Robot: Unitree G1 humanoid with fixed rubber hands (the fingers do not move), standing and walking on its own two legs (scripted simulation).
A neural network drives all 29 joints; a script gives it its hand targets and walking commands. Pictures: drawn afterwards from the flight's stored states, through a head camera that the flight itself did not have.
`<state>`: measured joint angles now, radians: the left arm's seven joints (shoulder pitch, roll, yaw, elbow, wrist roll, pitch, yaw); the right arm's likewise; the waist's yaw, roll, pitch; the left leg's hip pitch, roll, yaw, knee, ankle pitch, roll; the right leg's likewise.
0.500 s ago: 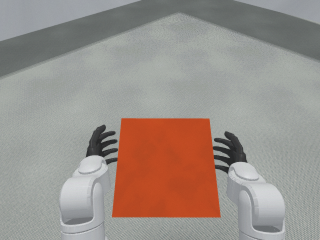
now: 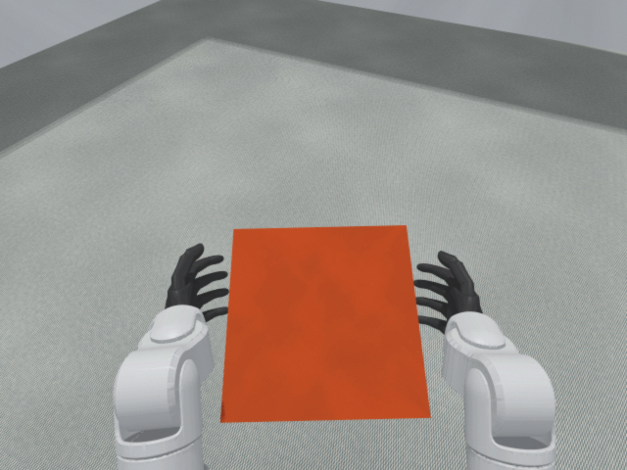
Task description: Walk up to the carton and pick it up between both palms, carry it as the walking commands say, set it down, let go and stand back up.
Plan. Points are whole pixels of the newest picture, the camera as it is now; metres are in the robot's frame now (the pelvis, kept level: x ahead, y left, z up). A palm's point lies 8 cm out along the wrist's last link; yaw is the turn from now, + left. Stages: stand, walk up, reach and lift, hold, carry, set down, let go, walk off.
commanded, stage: carry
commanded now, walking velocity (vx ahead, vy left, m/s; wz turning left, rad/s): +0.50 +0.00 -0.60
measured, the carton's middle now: (321, 325) +0.30 +0.00 +0.02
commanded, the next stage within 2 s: none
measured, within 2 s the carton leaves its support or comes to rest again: neither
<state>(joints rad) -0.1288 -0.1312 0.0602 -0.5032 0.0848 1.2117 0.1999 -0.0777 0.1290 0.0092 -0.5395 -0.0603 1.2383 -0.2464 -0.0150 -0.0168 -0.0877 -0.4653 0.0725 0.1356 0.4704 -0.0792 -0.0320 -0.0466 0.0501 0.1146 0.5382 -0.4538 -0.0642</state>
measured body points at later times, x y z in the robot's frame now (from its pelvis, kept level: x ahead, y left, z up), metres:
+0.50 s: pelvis +0.31 -0.06 +0.00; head +0.33 -0.07 +0.45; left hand +0.62 +0.01 +0.08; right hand +0.53 -0.27 +0.08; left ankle +0.16 +0.12 -0.61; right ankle +0.35 -0.14 -0.72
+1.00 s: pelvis +0.63 -0.13 +0.02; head +0.64 -0.11 +0.47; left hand +0.94 -0.16 +0.10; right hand +0.75 -0.40 +0.10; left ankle +0.72 -0.04 -0.72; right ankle +0.51 -0.14 -0.64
